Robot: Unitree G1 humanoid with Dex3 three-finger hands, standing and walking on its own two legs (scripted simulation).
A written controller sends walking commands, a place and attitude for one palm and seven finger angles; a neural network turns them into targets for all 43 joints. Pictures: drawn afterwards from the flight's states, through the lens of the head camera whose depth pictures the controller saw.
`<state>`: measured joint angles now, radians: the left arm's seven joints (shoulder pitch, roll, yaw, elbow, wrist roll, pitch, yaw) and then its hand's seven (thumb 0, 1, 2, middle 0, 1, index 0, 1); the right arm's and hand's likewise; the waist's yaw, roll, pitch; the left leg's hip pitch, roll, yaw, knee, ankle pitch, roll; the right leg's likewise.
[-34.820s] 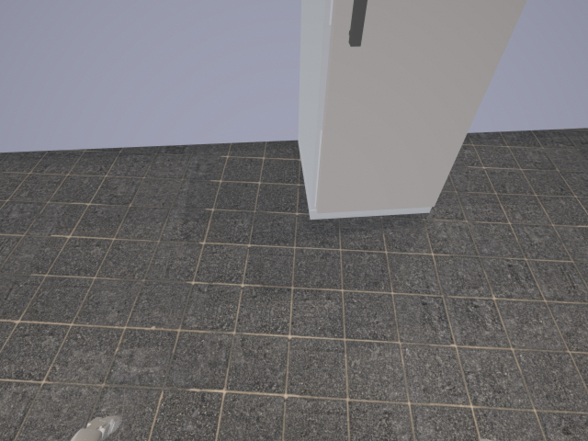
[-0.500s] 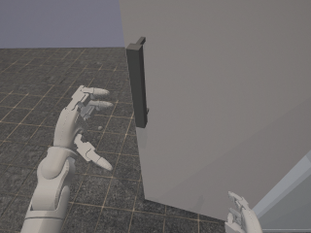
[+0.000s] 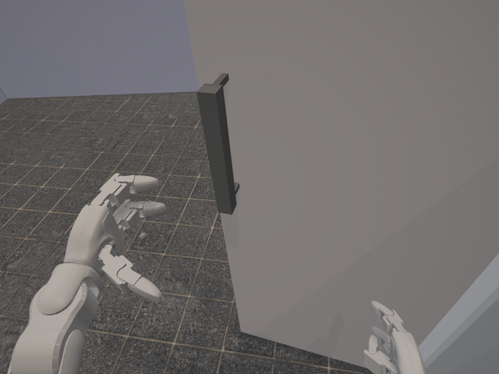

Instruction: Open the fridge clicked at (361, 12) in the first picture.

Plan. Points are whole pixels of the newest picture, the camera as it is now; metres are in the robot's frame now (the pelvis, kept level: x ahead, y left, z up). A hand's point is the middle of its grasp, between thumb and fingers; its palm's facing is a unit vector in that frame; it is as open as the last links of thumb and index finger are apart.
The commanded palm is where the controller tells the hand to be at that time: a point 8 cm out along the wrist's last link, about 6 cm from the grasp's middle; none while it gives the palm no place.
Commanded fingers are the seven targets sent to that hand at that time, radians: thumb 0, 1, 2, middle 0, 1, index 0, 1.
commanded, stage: draw the hand back to the body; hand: left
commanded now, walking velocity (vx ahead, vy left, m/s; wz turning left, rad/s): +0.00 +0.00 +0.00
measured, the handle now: (225, 149) +0.42 +0.09 +0.19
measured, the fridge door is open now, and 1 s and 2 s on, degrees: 75 75 75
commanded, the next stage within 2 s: step back with the hand held close in 1.36 s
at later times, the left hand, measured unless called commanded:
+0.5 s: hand (91, 256) +0.21 +0.23 +0.16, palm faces +0.32 -0.91 -0.25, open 13.4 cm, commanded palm +0.17 +0.27 +0.18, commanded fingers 0.00 0.07 0.50 -0.23 -0.79 -0.23 -0.79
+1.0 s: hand (40, 263) +0.20 +0.29 +0.16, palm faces +0.46 -0.81 -0.36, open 8.6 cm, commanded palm +0.15 +0.33 +0.18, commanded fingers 0.00 0.90 0.90 -0.20 -0.30 -0.20 -0.30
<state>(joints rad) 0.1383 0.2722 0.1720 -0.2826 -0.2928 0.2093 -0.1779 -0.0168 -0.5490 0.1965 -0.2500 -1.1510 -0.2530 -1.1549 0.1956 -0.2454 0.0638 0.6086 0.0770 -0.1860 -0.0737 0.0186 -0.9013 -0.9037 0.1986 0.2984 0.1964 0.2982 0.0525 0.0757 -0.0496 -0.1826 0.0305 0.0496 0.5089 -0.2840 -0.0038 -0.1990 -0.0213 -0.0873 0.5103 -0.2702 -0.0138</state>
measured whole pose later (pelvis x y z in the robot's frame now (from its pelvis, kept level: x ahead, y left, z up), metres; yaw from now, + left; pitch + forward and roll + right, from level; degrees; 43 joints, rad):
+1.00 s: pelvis +0.01 +0.03 +0.00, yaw +0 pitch -4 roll -1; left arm 0.44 0.35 0.33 -0.39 -0.08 -0.07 0.11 0.00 0.62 0.76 -0.21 -0.46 -0.22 -0.47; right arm 0.19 -0.22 0.02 0.64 0.01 -0.13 -0.06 0.02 -0.90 -0.90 0.20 0.30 0.20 0.30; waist 0.08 0.04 0.02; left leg -0.10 0.00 0.07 0.46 -0.28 0.03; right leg -0.11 -0.04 -0.07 0.42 -0.24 0.02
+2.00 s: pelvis -0.05 +0.04 -0.01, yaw -1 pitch -1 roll +0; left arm 0.52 0.44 0.44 -0.53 -0.05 -0.19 0.15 0.01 0.89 0.90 -0.21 -0.30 -0.21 -0.31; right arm 0.20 -0.20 0.02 0.54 0.01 -0.04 -0.08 0.02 -0.90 -0.90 0.20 0.30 0.20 0.30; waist 0.03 -0.02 0.06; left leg -0.32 0.00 0.09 0.58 -0.25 0.05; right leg -0.34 -0.05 -0.05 0.55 -0.20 0.03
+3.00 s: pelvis -0.23 +0.05 +0.00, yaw -2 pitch +1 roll +0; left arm 0.50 0.45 0.43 -0.51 -0.06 -0.18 0.13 0.01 0.89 0.90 -0.21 -0.30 -0.21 -0.31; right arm 0.15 -0.19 0.01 0.58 -0.01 -0.10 -0.07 0.02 -0.90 -0.90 0.20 0.30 0.20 0.30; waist -0.01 -0.06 0.06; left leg -0.37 -0.01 0.02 0.46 -0.11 0.03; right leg -0.33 0.03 0.02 0.68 -0.45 0.01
